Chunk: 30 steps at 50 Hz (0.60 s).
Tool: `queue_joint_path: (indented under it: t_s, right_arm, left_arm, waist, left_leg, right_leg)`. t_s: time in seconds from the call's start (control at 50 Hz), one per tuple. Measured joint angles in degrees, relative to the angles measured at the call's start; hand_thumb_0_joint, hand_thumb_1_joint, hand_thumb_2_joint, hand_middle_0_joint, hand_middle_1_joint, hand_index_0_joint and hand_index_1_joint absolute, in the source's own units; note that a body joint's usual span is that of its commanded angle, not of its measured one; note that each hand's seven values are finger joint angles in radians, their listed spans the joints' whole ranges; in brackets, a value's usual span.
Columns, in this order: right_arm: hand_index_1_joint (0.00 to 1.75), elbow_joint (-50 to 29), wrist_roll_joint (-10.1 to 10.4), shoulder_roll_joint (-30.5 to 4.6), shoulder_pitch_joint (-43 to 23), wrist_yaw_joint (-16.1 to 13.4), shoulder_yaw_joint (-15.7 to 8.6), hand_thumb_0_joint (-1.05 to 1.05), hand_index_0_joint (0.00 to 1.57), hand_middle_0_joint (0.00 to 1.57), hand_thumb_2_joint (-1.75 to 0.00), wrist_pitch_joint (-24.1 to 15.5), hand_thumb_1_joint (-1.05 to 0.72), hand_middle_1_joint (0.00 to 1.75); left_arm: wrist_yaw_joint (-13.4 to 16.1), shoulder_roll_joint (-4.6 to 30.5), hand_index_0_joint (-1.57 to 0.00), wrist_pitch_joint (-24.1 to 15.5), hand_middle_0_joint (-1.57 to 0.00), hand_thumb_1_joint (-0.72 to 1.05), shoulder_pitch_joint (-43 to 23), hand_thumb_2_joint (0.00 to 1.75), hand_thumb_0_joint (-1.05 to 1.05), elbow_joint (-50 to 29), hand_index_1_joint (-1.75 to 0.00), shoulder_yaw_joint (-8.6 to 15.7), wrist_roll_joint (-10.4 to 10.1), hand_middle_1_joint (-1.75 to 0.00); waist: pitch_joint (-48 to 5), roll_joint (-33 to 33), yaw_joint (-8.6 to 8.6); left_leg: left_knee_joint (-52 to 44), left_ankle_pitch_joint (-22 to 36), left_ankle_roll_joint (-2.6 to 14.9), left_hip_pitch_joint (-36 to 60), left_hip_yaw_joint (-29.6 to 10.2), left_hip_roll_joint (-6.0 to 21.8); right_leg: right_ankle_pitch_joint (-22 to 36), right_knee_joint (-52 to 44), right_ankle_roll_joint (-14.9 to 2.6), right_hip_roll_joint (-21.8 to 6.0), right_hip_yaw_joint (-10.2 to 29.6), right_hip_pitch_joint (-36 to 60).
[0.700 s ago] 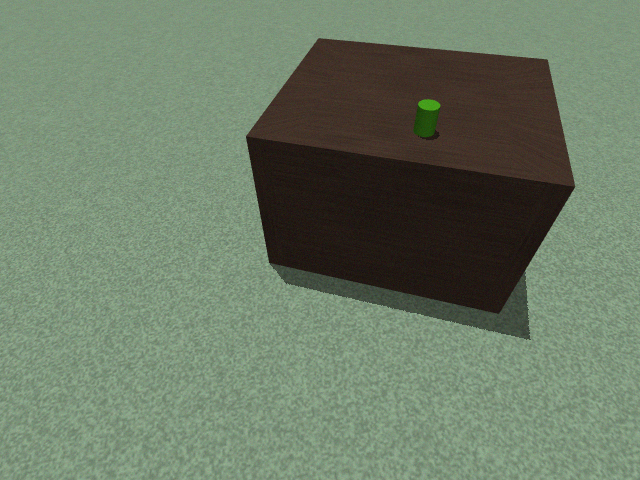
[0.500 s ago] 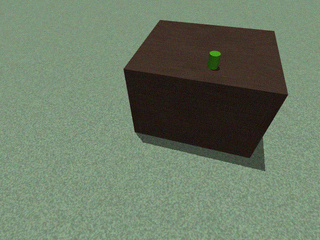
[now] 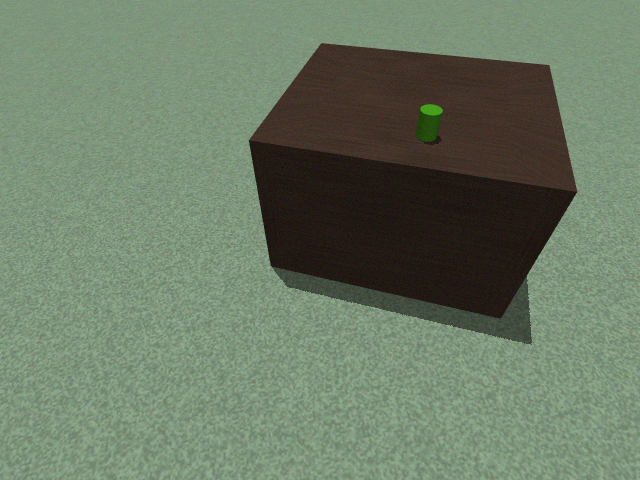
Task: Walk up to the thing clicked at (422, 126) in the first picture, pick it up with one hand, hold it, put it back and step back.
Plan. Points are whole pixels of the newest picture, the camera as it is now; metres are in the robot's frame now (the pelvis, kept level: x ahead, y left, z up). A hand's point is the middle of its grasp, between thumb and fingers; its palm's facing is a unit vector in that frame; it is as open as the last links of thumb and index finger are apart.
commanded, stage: stand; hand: left
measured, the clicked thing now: (428, 123) +1.08 -0.29 -0.14
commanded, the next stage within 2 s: walk up in 0.42 s
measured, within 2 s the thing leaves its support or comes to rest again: neither
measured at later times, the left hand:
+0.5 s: hand out of the picture +0.07 +0.26 -0.16, palm faces -0.06 -0.94 -0.33, open 7.4 cm
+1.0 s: hand (236, 479) +0.19 +0.15 -0.17, palm faces -0.17 -0.93 -0.32, open 7.4 cm
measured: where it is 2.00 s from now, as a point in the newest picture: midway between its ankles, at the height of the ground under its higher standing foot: (414, 410)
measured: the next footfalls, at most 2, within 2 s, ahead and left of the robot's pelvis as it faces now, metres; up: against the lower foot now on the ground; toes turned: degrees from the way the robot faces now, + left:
right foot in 0.76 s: +0.15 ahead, -0.25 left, +0.00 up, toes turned -12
left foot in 1.08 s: +0.32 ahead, -0.03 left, +0.00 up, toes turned -9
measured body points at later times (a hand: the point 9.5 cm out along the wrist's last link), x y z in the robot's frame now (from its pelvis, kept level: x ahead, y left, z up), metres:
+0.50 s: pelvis +0.00 +0.00 +0.00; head +0.00 +0.00 +0.45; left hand +0.07 +0.30 -0.13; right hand +0.07 -0.31 -0.13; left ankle +0.00 +0.12 -0.75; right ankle -0.01 -0.12 -0.73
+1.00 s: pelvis +0.13 -0.11 -0.02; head +0.14 -0.11 +0.43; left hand +0.19 +0.20 -0.14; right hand +0.17 -0.44 -0.13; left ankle +0.21 -0.01 -0.72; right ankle +0.11 -0.24 -0.75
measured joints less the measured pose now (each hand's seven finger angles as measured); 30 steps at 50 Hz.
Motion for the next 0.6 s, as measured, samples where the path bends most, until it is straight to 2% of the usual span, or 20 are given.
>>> queue_joint_path:
  t_s: [0.42, 0.46, 0.5, 0.56, 0.6]
  right_arm:
    - [0.30, 0.28, -0.01, -0.02, 0.64, 0.06, -0.09, 0.01, 0.21, 0.20, -0.90, -0.01, -0.90, 0.30]
    - [0.30, -1.12, -0.75, 0.07, 1.30, 0.59, -1.28, 0.01, 0.21, 0.20, -0.90, -0.70, -0.90, 0.30]
    - [0.30, -3.14, -1.27, -0.20, 2.44, 0.81, -2.64, 0.01, 0.21, 0.20, -0.90, -2.10, -0.90, 0.30]
    - [0.30, -5.51, -1.59, -1.13, 4.66, 0.54, -3.97, 0.01, 0.21, 0.20, -0.90, -3.42, -0.90, 0.30]
    - [0.30, -6.16, -1.92, -2.13, 6.32, 0.50, -4.55, 0.01, 0.21, 0.20, -0.90, -3.52, -0.90, 0.30]
  left_arm:
    - [-0.12, 0.24, -0.20, 0.11, -0.20, 0.91, 0.52, 0.90, 0.00, 0.01, -0.30, -0.04, 0.08, -0.30]
    - [-1.40, 0.57, -0.20, 0.69, -0.20, 0.91, 1.97, 0.90, 0.00, -1.82, -0.30, 1.46, 1.02, -0.30]
    - [-2.77, 1.39, -0.20, 1.76, -0.20, 0.91, 3.68, 0.90, 0.00, -3.00, -0.30, 2.77, 1.81, -0.30]
    - [-4.30, 3.31, -0.20, 2.83, -0.20, 0.91, 5.12, 0.90, 0.00, -4.19, -0.30, 4.19, 2.11, -0.30]
    - [-5.20, 4.58, -0.20, 2.87, -0.20, 0.91, 5.75, 0.90, 0.01, -5.38, -0.30, 5.04, 1.93, -0.30]
  waist:
    - [0.00, -0.18, -0.03]
    - [-0.35, -0.49, 0.33]
    - [-0.92, -0.72, 0.48]
    - [-0.79, -1.20, -0.40]
    - [-0.34, -1.56, -0.48]
  left_leg:
    - [-0.46, 0.39, 0.11, 0.18, 0.07, -0.21]
    - [1.63, -2.11, 1.08, -0.60, 1.13, -0.01]
    - [2.63, -2.68, 1.67, -0.73, 2.88, 0.61]
    - [2.82, -3.58, 1.02, 0.17, 4.07, 1.62]
    - [2.51, -4.16, 0.40, 1.43, 4.60, 2.36]
  right_leg:
    - [0.18, -0.07, 0.11, -0.21, 0.08, -0.01]
    - [-4.85, 4.42, -0.85, 0.03, 0.97, -2.18]
    - [-10.58, 15.70, -1.35, 0.25, 1.28, -7.35]
    - [-11.72, 28.10, -1.50, -0.22, 2.50, -14.31]
    - [-11.27, 30.04, -1.30, -1.71, 2.98, -17.02]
